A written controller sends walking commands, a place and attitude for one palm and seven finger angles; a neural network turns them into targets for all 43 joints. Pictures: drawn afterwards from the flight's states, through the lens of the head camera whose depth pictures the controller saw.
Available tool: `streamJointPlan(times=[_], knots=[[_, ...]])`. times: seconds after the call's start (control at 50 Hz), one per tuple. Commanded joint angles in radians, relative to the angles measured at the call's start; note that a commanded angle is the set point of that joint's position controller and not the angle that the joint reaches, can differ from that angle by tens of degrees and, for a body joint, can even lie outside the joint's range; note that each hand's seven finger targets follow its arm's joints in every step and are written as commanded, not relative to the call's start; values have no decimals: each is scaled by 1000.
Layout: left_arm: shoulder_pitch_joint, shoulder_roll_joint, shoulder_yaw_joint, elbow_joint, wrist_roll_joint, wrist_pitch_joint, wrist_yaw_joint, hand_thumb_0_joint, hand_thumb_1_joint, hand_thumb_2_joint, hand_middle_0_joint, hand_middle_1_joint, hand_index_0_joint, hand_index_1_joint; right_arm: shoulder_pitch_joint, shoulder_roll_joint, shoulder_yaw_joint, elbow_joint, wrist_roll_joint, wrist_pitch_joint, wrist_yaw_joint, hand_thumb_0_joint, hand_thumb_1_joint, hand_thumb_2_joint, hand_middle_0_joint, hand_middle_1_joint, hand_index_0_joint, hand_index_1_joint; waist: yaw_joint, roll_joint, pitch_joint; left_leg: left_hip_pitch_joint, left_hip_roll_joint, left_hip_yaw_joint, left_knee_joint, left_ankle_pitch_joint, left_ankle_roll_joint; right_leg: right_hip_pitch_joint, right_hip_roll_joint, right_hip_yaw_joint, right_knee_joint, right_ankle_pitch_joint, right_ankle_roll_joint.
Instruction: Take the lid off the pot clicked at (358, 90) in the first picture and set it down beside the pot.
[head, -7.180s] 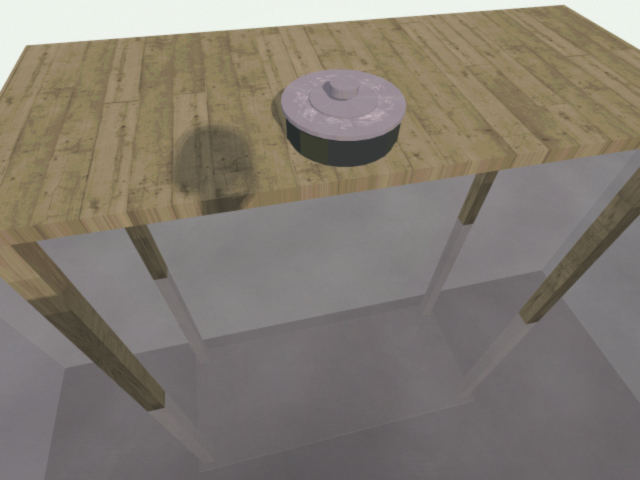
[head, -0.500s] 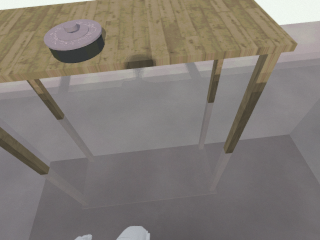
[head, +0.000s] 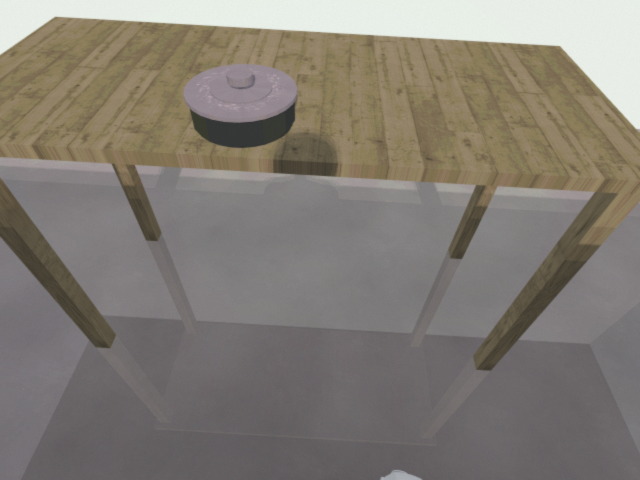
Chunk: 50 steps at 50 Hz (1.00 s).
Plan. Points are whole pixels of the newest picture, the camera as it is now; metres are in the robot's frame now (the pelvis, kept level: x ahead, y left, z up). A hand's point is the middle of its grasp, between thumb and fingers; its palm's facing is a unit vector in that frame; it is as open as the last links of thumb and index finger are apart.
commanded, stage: take the last steps up to it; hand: left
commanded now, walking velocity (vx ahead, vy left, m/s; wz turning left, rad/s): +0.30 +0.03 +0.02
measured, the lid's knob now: (239, 77) +0.72 +0.21 +0.15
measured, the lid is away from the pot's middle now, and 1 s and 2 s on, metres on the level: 0.00 0.00 0.00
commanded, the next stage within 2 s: come to a stop and stand still in 0.42 s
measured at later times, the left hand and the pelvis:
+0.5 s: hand (226, 442) +0.20 +0.15 -0.16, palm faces +0.09 -0.97 -0.24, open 7.1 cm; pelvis +0.17 -0.04 +0.00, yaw +2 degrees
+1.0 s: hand (224, 428) +0.23 +0.17 -0.18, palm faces +0.07 -0.95 -0.30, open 7.4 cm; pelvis +0.19 -0.04 -0.02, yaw +0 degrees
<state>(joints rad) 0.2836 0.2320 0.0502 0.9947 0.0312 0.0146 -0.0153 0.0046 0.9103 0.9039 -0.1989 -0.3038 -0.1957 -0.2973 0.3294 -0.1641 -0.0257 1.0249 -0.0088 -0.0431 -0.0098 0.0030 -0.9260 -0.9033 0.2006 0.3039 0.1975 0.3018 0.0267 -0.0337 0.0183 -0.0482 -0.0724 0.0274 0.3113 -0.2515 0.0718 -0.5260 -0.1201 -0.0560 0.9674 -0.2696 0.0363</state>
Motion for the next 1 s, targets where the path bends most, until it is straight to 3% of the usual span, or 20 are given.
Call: streamJointPlan(times=[0.0, 0.1, 0.16, 0.18, 0.2, 0.22, 0.26, 0.34, 0.5, 0.56, 0.58, 0.6, 0.62, 0.66, 0.8, 0.88, 0.92, 0.94, 0.96, 0.98], knots=[[-135, 46, 9, -108, -9, -31, -5, 0, 900, 900, -200, -300, -200, -300, 95, -152, -31, -8, -4, -25, -14, 0, -900, -900, 200, 300, 200, 300, -56, 113, 104, 18, 295, -222, -167, 81, 162, -126, -5, 3, -141, 21, 0], [-196, 31, 10, -132, -13, -45, -10, 0, 900, 900, -200, -300, -200, -300, 139, -156, -31, 33, -14, -30, -18, 0, -900, -900, 200, 300, 200, 300, -67, 100, 111, -4, 307, -204, -92, 229, 151, 1, 32, -20, -281, -1, -28], [-12, 46, 25, -70, -9, -60, -9, 0, 900, 900, -200, -300, -200, -300, 130, -144, -25, 55, -9, -29, -23, 0, -900, -900, 200, 300, 200, 300, 20, 65, 26, -92, 216, -112, 169, 374, 84, 350, 93, -61, -462, 73, -56], [152, 109, 42, -21, -5, -74, 1, 0, 900, 900, -200, -300, -200, -300, 134, -120, -22, 51, 3, -34, -18, 0, -900, -900, 200, 300, 200, 300, 84, -25, -77, -243, 164, -64, 408, 308, 40, 618, -22, 89, -490, 68, -108], [270, 206, 69, 8, -7, -79, 17, 0, 900, 900, -200, -300, -200, -300, 176, -72, -19, 21, 11, -38, -12, 0, -900, -900, 200, 300, 200, 300, 95, -260, -168, -509, 25, 32, 716, -192, -18, 830, -322, 508, -631, 123, -230], [271, 211, 71, 11, -27, -75, 20, 0, 900, 900, -200, -300, -200, -300, 123, -130, -32, 18, 6, -28, -13, 0, -900, -900, 200, 300, 200, 300, 99, -173, -152, -517, 71, -53, 893, -314, -9, 685, -369, 585, -724, -46, -275], [92, 111, 51, -31, -22, -69, 33, 0, 900, 900, -200, -300, -200, -300, 25, -93, -33, -3, -8, -15, -2, 0, -900, -900, 200, 300, 200, 300, 37, -55, 39, -572, 155, -85, 941, -169, -11, 399, -309, 454, -783, -224, -257], [6, 32, 28, -35, -10, -86, 40, 0, 900, 900, -200, -300, -200, -300, 98, -14, -26, 22, -17, 21, 9, 0, -900, -900, 200, 300, 200, 300, -52, -90, 26, -431, 176, -22, 733, -73, -67, 248, -188, 132, -778, 113, -196], [88, 78, 32, 22, -8, -85, 35, 0, 900, 900, -200, -300, -200, -300, -74, -7, -27, -41, -8, 0, 24, 0, -900, -900, 200, 300, 200, 300, 6, -126, 12, -361, 128, 66, 367, 11, -102, 362, -166, 85, -694, 349, -185], [71, 56, 17, 36, -16, -62, 51, 0, 900, 900, -200, -300, -200, -300, -51, -26, -16, -15, -7, -5, 5, 0, -900, -900, 200, 300, 200, 300, -27, -102, -2, -158, 104, 67, 138, 200, -108, 339, -93, 34, -537, 508, -119], [90, 37, 7, 36, -17, -53, 56, 0, 900, 900, -200, -300, -200, -300, -10, -73, -22, -3, -8, -10, -2, 0, -900, -900, 200, 300, 200, 300, -39, -8, -52, -38, 174, 16, 110, 463, -90, 308, -43, 8, -444, 412, -75], [141, 6, -3, 36, -20, -43, 61, 0, 900, 900, -200, -300, -200, -300, 12, -140, -33, -2, -3, -7, -8, 0, -900, -900, 200, 300, 200, 300, -32, 128, -103, 89, 321, -109, 162, 805, -25, 211, 8, -23, -393, 121, -31], [160, -6, -10, 38, -20, -37, 73, 0, 900, 900, -200, -300, -200, -300, 38, -167, -40, 2, -2, 5, -11, 0, -900, -900, 200, 300, 200, 300, -44, 169, -94, 71, 396, -124, 149, 1000, 31, 240, 48, -28, -335, -159, -20], [158, 19, -6, 45, -28, -12, 77, 0, 900, 900, -200, -300, -200, -300, -10, -162, -32, 0, 4, 15, -39, 0, -900, -900, 200, 300, 200, 300, -39, 297, -85, 23, 448, -191, 89, 1217, 100, 203, 65, 30, -122, -352, 7], [112, 31, 29, -14, -21, 28, 61, 0, 900, 900, -200, -300, -200, -300, -169, -164, -59, -75, -5, 51, -43, 0, -900, -900, 200, 300, 200, 300, -14, 148, -90, -111, 423, -117, 63, 669, 120, 95, 77, 101, 170, -250, 1], [129, -4, 25, -42, -17, 27, 51, 0, 900, 900, -200, -300, -200, -300, -222, -163, -71, -96, -16, 60, -26, 0, -900, -900, 200, 300, 200, 300, -3, 240, -72, -244, 382, -123, 1, 175, 79, 219, 69, 33, -110, -220, -17], [198, -11, 20, -16, -12, 9, 50, 0, 900, 900, -200, -300, -200, -300, -221, -157, -73, -97, -11, 68, -18, 0, -900, -900, 200, 300, 200, 300, 24, 177, -68, -332, 318, -101, 52, -66, 26, 361, 89, -16, -351, -101, -20], [229, 15, 21, -4, -4, 1, 53, 0, 900, 900, -200, -300, -200, -300, -211, -116, -68, -99, -4, 74, -13, 0, -900, -900, 200, 300, 200, 300, 32, 60, -25, -412, 228, -48, 133, -194, -24, 404, 77, 5, -516, -46, -22], [193, 89, 27, -23, 7, -10, 58, 0, 900, 900, -200, -300, -200, -300, -192, -42, -56, -111, 8, 84, -4, 0, -900, -900, 200, 300, 200, 300, 16, -184, 34, -471, 112, 23, 333, -264, -94, 296, -116, 310, -714, -268, -93], [98, 153, 31, -73, 1, -6, 56, 0, 900, 900, -200, -300, -200, -300, -234, -51, -57, -138, 4, 93, 7, 0, -900, -900, 200, 300, 200, 300, 19, -221, 97, -416, 99, -9, 501, -276, -102, 65, -274, 496, -876, -470, -188]])
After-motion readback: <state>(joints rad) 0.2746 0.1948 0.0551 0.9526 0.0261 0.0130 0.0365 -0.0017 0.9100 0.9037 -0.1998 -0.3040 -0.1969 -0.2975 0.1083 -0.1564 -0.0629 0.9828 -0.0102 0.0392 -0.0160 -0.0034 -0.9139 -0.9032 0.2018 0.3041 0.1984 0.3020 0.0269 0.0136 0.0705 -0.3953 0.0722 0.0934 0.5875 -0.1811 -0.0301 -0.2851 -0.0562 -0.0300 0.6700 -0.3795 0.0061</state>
